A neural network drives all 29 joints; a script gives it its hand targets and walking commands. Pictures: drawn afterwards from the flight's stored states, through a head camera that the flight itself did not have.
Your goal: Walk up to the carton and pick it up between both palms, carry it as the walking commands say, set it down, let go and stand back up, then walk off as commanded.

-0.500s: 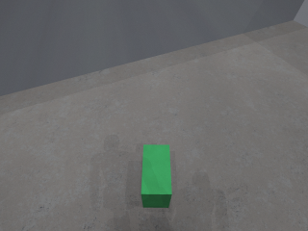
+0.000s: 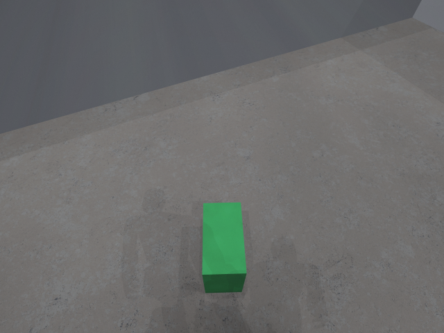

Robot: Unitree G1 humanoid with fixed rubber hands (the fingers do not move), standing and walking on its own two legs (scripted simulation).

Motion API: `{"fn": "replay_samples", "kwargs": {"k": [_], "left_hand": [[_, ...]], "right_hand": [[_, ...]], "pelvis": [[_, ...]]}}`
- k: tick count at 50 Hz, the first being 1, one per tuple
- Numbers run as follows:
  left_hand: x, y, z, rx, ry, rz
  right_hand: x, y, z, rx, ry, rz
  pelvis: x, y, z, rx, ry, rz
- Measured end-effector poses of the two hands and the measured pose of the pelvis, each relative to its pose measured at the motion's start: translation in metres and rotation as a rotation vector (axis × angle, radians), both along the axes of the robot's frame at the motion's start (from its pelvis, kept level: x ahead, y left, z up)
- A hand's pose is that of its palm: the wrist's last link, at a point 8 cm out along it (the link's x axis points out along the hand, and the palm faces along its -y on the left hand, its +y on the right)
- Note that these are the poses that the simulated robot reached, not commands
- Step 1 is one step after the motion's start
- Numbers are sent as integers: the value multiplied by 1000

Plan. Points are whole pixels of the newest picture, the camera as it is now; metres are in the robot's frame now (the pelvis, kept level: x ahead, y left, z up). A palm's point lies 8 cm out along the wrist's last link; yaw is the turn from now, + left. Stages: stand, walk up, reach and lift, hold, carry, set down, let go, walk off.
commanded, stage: walk up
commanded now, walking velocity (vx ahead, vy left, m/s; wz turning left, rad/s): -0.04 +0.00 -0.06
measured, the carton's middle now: (222, 248) +0.51 +0.00 -0.63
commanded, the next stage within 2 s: stand in 1.96 s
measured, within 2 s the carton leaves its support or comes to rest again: neither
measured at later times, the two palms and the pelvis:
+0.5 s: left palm out of the picture +0.03 +0.20 -0.13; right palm out of the picture +0.04 -0.25 -0.13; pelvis +0.02 -0.02 +0.01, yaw -1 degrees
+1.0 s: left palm out of the picture +0.04 +0.22 -0.13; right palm out of the picture +0.03 -0.24 -0.13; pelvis +0.02 +0.00 +0.01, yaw +0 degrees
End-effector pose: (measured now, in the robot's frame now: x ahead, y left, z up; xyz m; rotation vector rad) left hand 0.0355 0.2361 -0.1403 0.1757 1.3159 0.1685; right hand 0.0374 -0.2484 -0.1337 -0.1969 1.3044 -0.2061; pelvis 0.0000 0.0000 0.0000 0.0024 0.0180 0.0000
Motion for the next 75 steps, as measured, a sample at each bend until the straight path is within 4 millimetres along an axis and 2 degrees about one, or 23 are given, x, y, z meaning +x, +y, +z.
{"fn": "replay_samples", "kwargs": {"k": [7, 11, 15, 24, 34, 48, 61, 68, 75], "left_hand": [[8, 2, -2, 19, -18, -9], [7, -10, 1, 24, -24, -19], [3, -22, 8, 3, -13, -19], [-2, -35, 6, -40, 32, -4], [3, -22, 6, -14, 38, -5], [6, -14, 6, -13, 22, -5], [-11, -7, 4, -26, 55, -2], [-22, -1, 3, -28, 85, 12], [-21, 3, 2, -30, 83, 15]], "right_hand": [[5, -3, -3, 4, -37, -5], [14, -4, -8, 42, -54, -13], [19, 0, -3, 69, -37, -8], [5, -5, 5, 43, 14, -24], [-8, 2, 3, 50, 66, -28], [-9, 9, 2, 43, 50, -18], [-12, 11, 8, 23, 63, 1], [-19, 22, 7, 29, 81, -5], [-18, 33, 5, 42, 75, -5]], "pelvis": [[2, -5, -5, 13, -19, -27], [6, -13, -4, 6, -23, -29], [10, -16, 5, -2, -15, -16], [19, -16, 12, 1, -16, -11], [22, -15, 12, 1, -28, -2], [21, -6, 11, -3, -35, 5], [15, 2, 12, -8, -32, 13], [17, 8, 12, -9, -28, 15], [19, 14, 11, -9, -36, 20]]}}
